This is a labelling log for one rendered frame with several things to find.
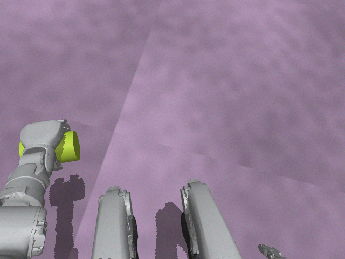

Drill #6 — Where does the left robot hand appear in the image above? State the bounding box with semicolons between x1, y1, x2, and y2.
20;119;71;171

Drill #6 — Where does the right robot foot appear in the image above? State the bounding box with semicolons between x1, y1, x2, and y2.
181;212;200;259

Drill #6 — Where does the can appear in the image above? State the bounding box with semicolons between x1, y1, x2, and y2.
19;131;80;163

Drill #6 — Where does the right robot hand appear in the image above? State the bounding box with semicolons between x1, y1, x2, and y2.
258;244;287;259

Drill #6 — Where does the left robot arm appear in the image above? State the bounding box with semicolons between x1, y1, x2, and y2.
0;144;56;259

